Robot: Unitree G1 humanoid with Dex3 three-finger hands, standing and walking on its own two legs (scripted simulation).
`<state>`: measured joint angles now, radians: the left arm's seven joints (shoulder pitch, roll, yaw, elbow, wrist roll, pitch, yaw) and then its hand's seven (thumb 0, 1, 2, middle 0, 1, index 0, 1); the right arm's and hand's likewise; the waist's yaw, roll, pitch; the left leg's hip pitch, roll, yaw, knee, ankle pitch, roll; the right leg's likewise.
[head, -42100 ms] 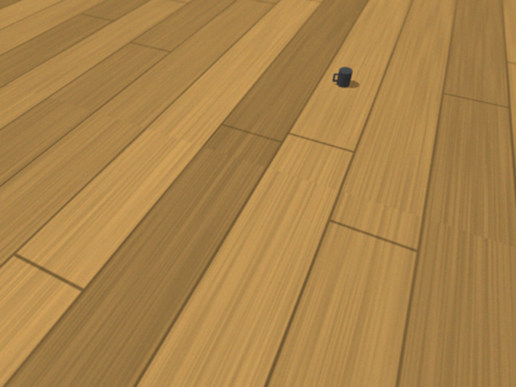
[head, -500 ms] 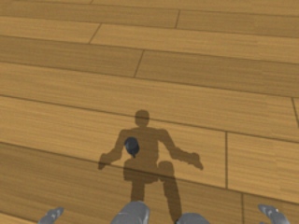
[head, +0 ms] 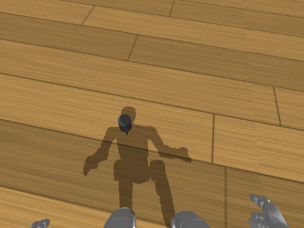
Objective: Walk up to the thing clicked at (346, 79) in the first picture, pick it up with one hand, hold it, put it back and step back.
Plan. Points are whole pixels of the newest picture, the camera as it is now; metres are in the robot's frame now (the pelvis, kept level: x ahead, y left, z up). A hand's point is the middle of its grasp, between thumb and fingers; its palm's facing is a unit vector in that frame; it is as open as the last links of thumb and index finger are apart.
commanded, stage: step back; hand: left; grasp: from above
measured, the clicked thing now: (125, 125) +0.74 +0.19 -0.71
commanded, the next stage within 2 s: stand in 1.90 s
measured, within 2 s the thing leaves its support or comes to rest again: neither
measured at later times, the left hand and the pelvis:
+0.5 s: hand out of the picture -0.05 +0.25 -0.15, palm faces +0.06 -0.91 -0.40, open 7.4 cm; pelvis -0.18 -0.02 -0.01, yaw +5 degrees
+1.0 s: hand out of the picture -0.28 +0.22 -0.14, palm faces +0.05 -0.90 -0.42, open 7.4 cm; pelvis -0.33 -0.06 +0.00, yaw +3 degrees
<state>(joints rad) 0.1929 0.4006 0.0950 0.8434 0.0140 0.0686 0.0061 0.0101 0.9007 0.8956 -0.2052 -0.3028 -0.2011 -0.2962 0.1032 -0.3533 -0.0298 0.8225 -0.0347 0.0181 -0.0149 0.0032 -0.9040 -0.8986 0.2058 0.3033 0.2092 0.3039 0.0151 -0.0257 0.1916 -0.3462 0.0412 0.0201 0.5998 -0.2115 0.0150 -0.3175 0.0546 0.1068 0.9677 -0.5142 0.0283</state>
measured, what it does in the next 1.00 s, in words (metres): walks backwards: right foot, then left foot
